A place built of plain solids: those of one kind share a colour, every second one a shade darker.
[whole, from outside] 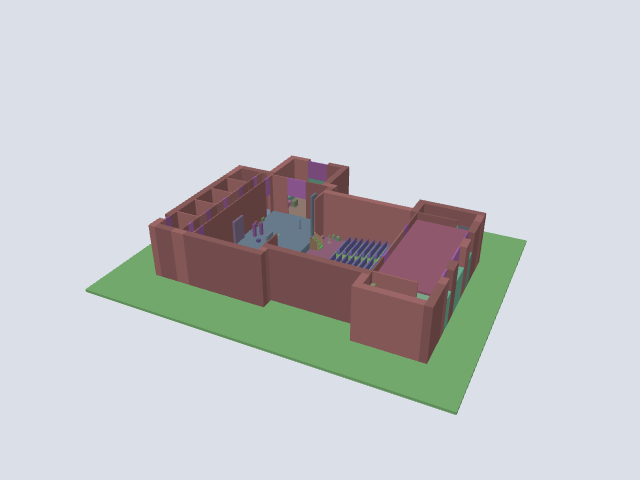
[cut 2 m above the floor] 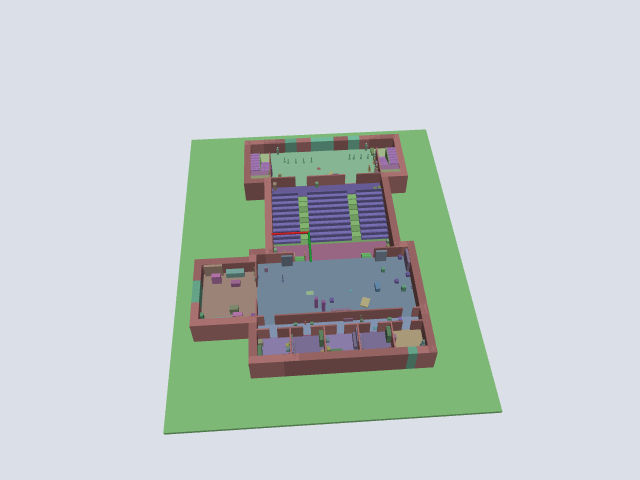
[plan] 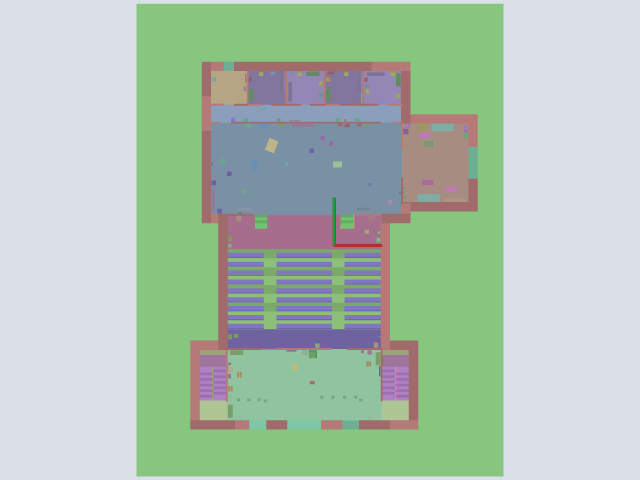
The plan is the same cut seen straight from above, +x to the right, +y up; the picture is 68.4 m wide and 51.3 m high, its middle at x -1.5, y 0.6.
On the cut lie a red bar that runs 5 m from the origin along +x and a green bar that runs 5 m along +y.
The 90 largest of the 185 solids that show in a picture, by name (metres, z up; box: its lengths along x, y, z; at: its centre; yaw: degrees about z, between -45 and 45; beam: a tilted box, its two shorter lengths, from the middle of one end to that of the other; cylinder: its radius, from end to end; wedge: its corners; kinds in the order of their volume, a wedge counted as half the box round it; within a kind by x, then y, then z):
{
 "wall_1": {"box": [1.0, 9.5, 7.88], "at": [-14.86, -14.9, 2.26]},
 "wall_2": {"box": [1.0, 11.65, 7.88], "at": [-13.64, 8.22, 2.26]},
 "wall_3": {"box": [1.0, 3.7, 7.88], "at": [-13.64, 14.1, 2.26]},
 "wall_4": {"box": [1.0, 5.5, 7.88], "at": [-13.64, 16.9, 2.26]},
 "wall_5": {"box": [4.0, 1.0, 7.88], "at": [-13.36, -10.65, 2.26]},
 "wall_6": {"box": [4.8, 1.0, 7.88], "at": [-12.96, -19.15, 2.26]},
 "wall_7": {"box": [2.35, 1.0, 7.88], "at": [-12.96, 19.15, 2.26]},
 "wall_8": {"box": [2.71, 1.0, 7.88], "at": [-12.79, 2.9, 2.26]},
 "wall_9": {"box": [1.0, 14.55, 7.88], "at": [-11.86, -3.88, 2.26]},
 "wall_10": {"box": [0.2, 5.7, 7.88], "at": [-11.46, -13.8, 2.26]},
 "wall_11": {"box": [3.31, 1.0, 7.88], "at": [-10.71, -19.15, 2.26]},
 "wall_12": {"box": [2.93, 0.2, 7.88], "at": [-10.1, 3.3, 2.26]},
 "wall_13": {"box": [3.8, 0.2, 7.88], "at": [-9.66, -11.05, 2.26]},
 "wall_14": {"box": [2.35, 1.0, 7.88], "at": [-9.51, 19.15, 2.26]},
 "wall_15": {"box": [0.2, 3.9, 7.88], "at": [-9.24, 16.9, 2.26]},
 "wall_16": {"box": [3.04, 0.2, 7.88], "at": [-9.17, 15.05, 2.26]},
 "wall_17": {"box": [5.93, 1.0, 7.88], "at": [-7.17, 19.15, 2.26]},
 "wall_18": {"box": [2.27, 1.0, 7.88], "at": [-6.12, -19.15, 2.26]},
 "wall_19": {"box": [3.17, 0.2, 7.88], "at": [-5.11, 15.05, 2.26]},
 "wall_20": {"box": [0.2, 3.9, 7.88], "at": [-5.11, 16.9, 2.26]},
 "wall_21": {"box": [1.69, 0.2, 7.88], "at": [-4.37, 15.05, 2.26]},
 "wall_22": {"box": [5.75, 0.2, 7.88], "at": [-3.19, -11.05, 2.26]},
 "wall_23": {"box": [5.93, 1.0, 7.88], "at": [-3.05, 19.15, 2.26]},
 "wall_24": {"box": [16.0, 0.2, 7.88], "at": [-2.99, 13.15, 2.26]},
 "wall_25": {"box": [3.17, 0.2, 7.88], "at": [-0.99, 15.05, 2.26]},
 "wall_26": {"box": [0.2, 3.9, 7.88], "at": [-0.99, 16.9, 2.26]},
 "wall_27": {"box": [2.27, 1.0, 7.88], "at": [-0.26, -19.15, 2.26]},
 "wall_28": {"box": [5.93, 1.0, 7.88], "at": [1.07, 19.15, 2.26]},
 "wall_29": {"box": [1.69, 0.2, 7.88], "at": [2.39, 15.05, 2.26]},
 "wall_30": {"box": [0.2, 3.9, 7.88], "at": [3.14, 16.9, 2.26]},
 "wall_31": {"box": [3.8, 0.2, 7.88], "at": [3.29, -11.05, 2.26]},
 "wall_32": {"box": [2.93, 0.2, 7.88], "at": [3.73, 3.3, 2.26]},
 "wall_33": {"box": [1.69, 0.2, 7.88], "at": [3.88, 15.05, 2.26]},
 "wall_34": {"box": [3.31, 1.0, 7.88], "at": [4.33, -19.15, 2.26]},
 "wall_35": {"box": [0.2, 5.7, 7.88], "at": [5.09, -13.8, 2.26]},
 "wall_36": {"box": [5.93, 1.0, 7.88], "at": [5.2, 19.15, 2.26]},
 "wall_37": {"box": [1.0, 14.55, 7.88], "at": [5.49, -3.88, 2.26]},
 "wall_38": {"box": [4.8, 1.0, 7.88], "at": [6.59, -19.15, 2.26]},
 "wall_39": {"box": [3.11, 1.0, 7.88], "at": [6.61, 2.9, 2.26]},
 "wall_40": {"box": [4.0, 1.0, 7.88], "at": [6.99, -10.65, 2.26]},
 "wall_41": {"box": [0.2, 2.8, 7.88], "at": [7.26, 5.85, 2.26]},
 "wall_42": {"box": [0.2, 2.74, 7.88], "at": [7.26, 5.88, 2.26]},
 "wall_43": {"box": [0.2, 2.8, 7.88], "at": [7.26, 11.85, 2.26]},
 "wall_44": {"box": [0.2, 2.8, 7.88], "at": [7.26, 11.85, 2.26]},
 "wall_45": {"box": [1.0, 2.12, 7.88], "at": [7.66, 3.46, 2.26]},
 "wall_46": {"box": [1.0, 2.9, 7.88], "at": [7.66, 14.5, 2.26]},
 "wall_47": {"box": [1.0, 5.5, 7.88], "at": [7.66, 16.9, 2.26]},
 "wall_48": {"box": [1.0, 9.5, 7.88], "at": [8.49, -14.9, 2.26]},
 "wall_49": {"box": [8.2, 1.0, 7.88], "at": [11.26, 4.15, 2.26]},
 "wall_50": {"box": [8.2, 1.0, 7.88], "at": [11.26, 13.55, 2.26]},
 "wall_51": {"box": [1.0, 3.5, 7.88], "at": [14.86, 5.4, 2.26]},
 "wall_52": {"box": [1.0, 3.5, 7.88], "at": [14.86, 12.3, 2.26]},
 "ground_under_all_1": {"box": [39.23, 50.53, 0.4], "at": [-1.5, 0.59, -1.83]},
 "floor_stage_1": {"box": [20.5, 9.85, 1.65], "at": [-2.99, 8.22, -0.85]},
 "floor_foyer_1": {"box": [16.55, 7.7, 1.68], "at": [-3.19, -14.9, -0.84]},
 "step_stalls_tier_1": {"box": [16.55, 0.95, 1.56], "at": [-3.19, -8.47, -0.9]},
 "step_stalls_tier_2": {"box": [16.55, 0.95, 1.44], "at": [-3.19, -7.53, -0.96]},
 "step_stalls_tier_3": {"box": [16.55, 0.95, 1.32], "at": [-3.19, -6.58, -1.02]},
 "step_stalls_tier_4": {"box": [16.55, 0.95, 1.2], "at": [-3.19, -5.62, -1.08]},
 "step_stalls_tier_5": {"box": [16.55, 0.95, 1.08], "at": [-3.19, -4.67, -1.14]},
 "step_stalls_tier_6": {"box": [16.55, 0.95, 0.96], "at": [-3.19, -3.73, -1.2]},
 "step_stalls_tier_7": {"box": [16.55, 0.95, 0.84], "at": [-3.19, -2.77, -1.26]},
 "step_stalls_tier_8": {"box": [16.55, 0.95, 0.72], "at": [-3.19, -1.82, -1.32]},
 "step_stalls_tier_9": {"box": [16.55, 0.95, 0.6], "at": [-3.19, -0.88, -1.38]},
 "floor_scene_dock_1": {"box": [7.2, 8.6, 1.65], "at": [10.86, 8.85, -0.85]},
 "floor_dressing_1": {"box": [4.13, 3.7, 1.65], "at": [-7.17, 16.9, -0.85]},
 "floor_dressing_2": {"box": [4.13, 3.7, 1.65], "at": [-3.05, 16.9, -0.85]},
 "floor_dressing_3": {"box": [4.13, 3.7, 1.65], "at": [1.07, 16.9, -0.85]},
 "floor_dressing_4": {"box": [4.13, 3.7, 1.65], "at": [5.2, 16.9, -0.85]},
 "floor_circle_stair_1": {"box": [3.0, 7.7, 1.68], "at": [-12.96, -14.9, -0.84]},
 "floor_circle_stair_2": {"box": [3.0, 7.7, 1.68], "at": [6.59, -14.9, -0.84]},
 "floor_back_corridor_1": {"box": [20.5, 1.9, 1.65], "at": [-2.99, 14.1, -0.85]},
 "floor_aud_rear_1": {"box": [16.55, 2.1, 1.68], "at": [-3.19, -10.0, -0.84]},
 "door_leaf_1": {"box": [1.1, 0.97, 4.92], "at": [-11.24, 19.16, 0.78]},
 "door_leaf_2": {"box": [1.8, 0.97, 4.95], "at": [-8.15, -19.16, 0.8]},
 "door_leaf_3": {"box": [3.6, 0.97, 4.95], "at": [-3.19, -19.16, 0.8]},
 "door_leaf_4": {"box": [1.8, 0.97, 4.95], "at": [1.78, -19.16, 0.8]},
 "door_leaf_5": {"box": [0.97, 3.4, 4.92], "at": [14.88, 8.85, 0.78]},
 "ceil_foyer_1": {"box": [16.55, 7.7, 0.3], "at": [-3.19, -14.9, 4.95]},
 "floor_aud_front_1": {"box": [16.55, 3.7, 0.6], "at": [-3.19, 1.45, -1.38]},
 "wall_circle_stair_fill_1": {"box": [3.0, 0.65, 6.28], "at": [-12.96, -11.38, 1.46]},
 "wall_circle_stair_fill_2": {"box": [3.0, 0.65, 6.28], "at": [6.59, -11.38, 1.46]},
 "floor_stage_door_1": {"box": [4.0, 3.7, 1.65], "at": [-11.24, 16.9, -0.85]},
 "landing_circle_stair_half_1": {"box": [2.8, 1.25, 3.48], "at": [-12.96, -12.33, 0.06]},
 "landing_circle_stair_half_2": {"box": [2.8, 1.25, 3.48], "at": [6.59, -12.33, 0.06]},
 "flats_stage_1": {"box": [0.35, 2.4, 3.6], "at": [-12.93, 4.85, 1.77]},
 "flats_stage_2": {"box": [2.4, 0.35, 3.6], "at": [-3.29, 12.85, 1.77]},
 "curtain_1": {"box": [1.5, 0.3, 6.5], "at": [-9.54, 3.9, 3.22]},
 "curtain_2": {"box": [1.5, 0.3, 6.5], "at": [3.16, 3.9, 3.22]},
 "flats_scene_dock_1": {"box": [2.4, 0.35, 3.4], "at": [12.91, 4.86, 1.67]}
}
